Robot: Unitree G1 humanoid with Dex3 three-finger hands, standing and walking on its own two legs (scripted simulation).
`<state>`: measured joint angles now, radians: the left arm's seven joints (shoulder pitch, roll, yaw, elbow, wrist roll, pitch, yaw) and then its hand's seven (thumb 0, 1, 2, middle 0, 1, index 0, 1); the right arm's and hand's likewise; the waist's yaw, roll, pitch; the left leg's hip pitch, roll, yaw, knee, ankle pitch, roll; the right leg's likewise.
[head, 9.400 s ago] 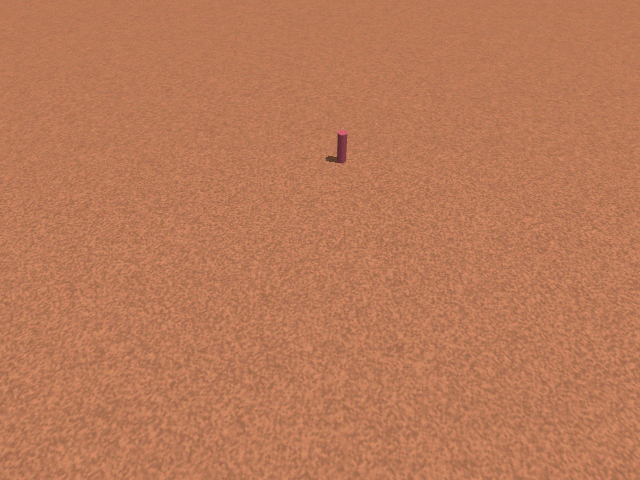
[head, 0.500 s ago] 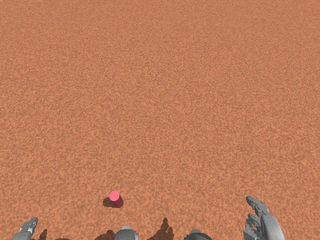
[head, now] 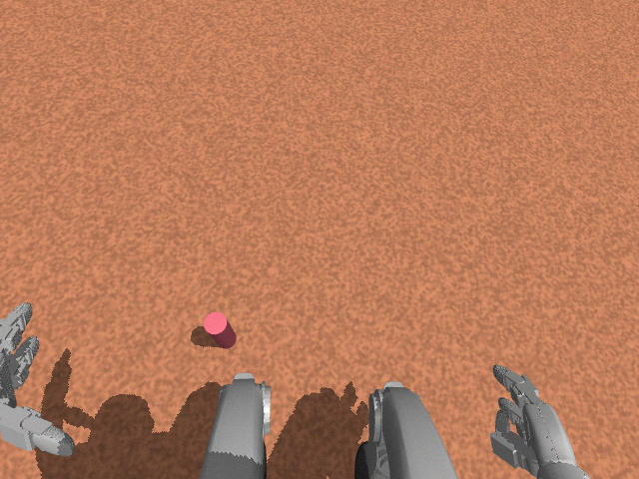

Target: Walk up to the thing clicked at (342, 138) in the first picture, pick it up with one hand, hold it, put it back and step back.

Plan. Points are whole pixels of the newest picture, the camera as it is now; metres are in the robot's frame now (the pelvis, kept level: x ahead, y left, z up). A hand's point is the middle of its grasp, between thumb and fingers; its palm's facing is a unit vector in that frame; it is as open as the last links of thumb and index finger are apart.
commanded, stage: go down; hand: left
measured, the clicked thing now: (221, 331) +0.40 +0.21 -0.49
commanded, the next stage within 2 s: approach in 1.72 s
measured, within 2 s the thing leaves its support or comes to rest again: neither
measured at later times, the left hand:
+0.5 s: hand (53, 349) +0.29 +0.37 -0.14, palm faces +0.16 -0.97 -0.18, open 17.2 cm
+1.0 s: hand (54, 341) +0.31 +0.39 -0.17, palm faces +0.15 -0.98 -0.15, open 17.3 cm
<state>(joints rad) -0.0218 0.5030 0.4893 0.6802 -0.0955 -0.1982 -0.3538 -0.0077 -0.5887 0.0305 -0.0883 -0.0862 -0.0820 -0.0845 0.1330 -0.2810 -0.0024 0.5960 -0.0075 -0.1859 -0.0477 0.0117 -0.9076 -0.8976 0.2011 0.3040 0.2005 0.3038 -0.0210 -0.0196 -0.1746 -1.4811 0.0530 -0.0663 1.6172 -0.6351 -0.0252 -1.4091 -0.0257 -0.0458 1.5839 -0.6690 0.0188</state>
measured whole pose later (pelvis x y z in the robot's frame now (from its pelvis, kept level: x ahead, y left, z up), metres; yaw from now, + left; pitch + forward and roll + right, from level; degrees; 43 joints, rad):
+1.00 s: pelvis -0.04 +0.00 -0.16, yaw -4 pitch +32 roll -6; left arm -0.40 0.79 0.79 0.96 -0.19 -0.37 -0.68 -0.01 -0.51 0.09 -0.06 -0.08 -0.04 -0.09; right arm 0.07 -0.34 0.07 0.68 -0.03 -0.18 -0.04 0.01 -0.92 -0.91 0.20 0.30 0.20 0.30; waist -0.03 -0.03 -0.12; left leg -2.04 0.05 -0.14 2.14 -0.68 -0.04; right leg -1.95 0.00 -0.07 2.09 -0.71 0.01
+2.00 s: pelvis -0.05 +0.00 -0.21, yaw -5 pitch +30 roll -7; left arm -0.47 0.86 0.85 1.08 -0.27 -0.46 -0.77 -0.01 -0.56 0.07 -0.07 -0.07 -0.04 -0.10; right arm 0.05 -0.36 0.11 0.69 -0.05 -0.19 -0.02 0.01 -0.92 -0.91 0.20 0.30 0.20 0.30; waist -0.05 -0.06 -0.07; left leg -2.17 0.05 -0.17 2.30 -0.68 -0.04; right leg -2.07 0.01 -0.08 2.25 -0.71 0.02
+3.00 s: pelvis -0.07 +0.02 -0.30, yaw -14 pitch +10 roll -16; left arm -0.47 0.74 0.53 1.37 -0.20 -1.11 -0.30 -0.01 -0.54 0.03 -0.06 -0.07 -0.06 -0.06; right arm -0.17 -0.39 0.45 0.60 -0.33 -0.06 0.13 0.00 -0.93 -0.90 0.20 0.30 0.20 0.30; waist -0.19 -0.25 0.25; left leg -2.21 0.02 -0.39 2.68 -0.69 -0.04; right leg -2.05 0.09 -0.21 2.47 -0.65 0.06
